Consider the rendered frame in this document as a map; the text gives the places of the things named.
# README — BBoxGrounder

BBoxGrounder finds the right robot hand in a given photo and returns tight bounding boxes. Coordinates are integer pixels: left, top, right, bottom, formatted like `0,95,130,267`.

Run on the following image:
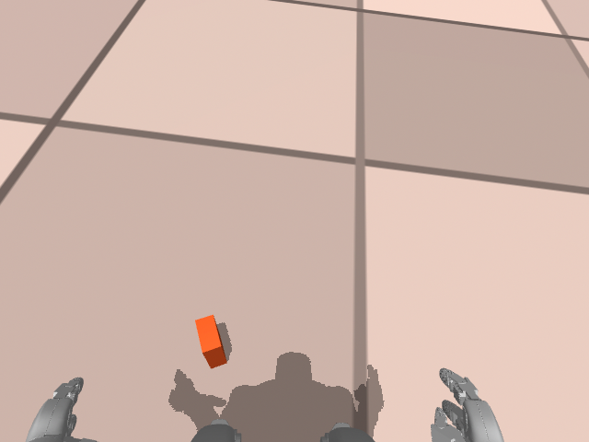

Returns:
431,368,504,442

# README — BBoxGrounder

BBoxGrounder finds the left robot hand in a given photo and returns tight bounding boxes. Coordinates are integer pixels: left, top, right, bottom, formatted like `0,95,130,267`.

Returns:
26,378,98,442

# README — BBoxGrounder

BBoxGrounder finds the carton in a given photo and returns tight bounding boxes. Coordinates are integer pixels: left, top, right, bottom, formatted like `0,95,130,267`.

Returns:
195,315,227,369

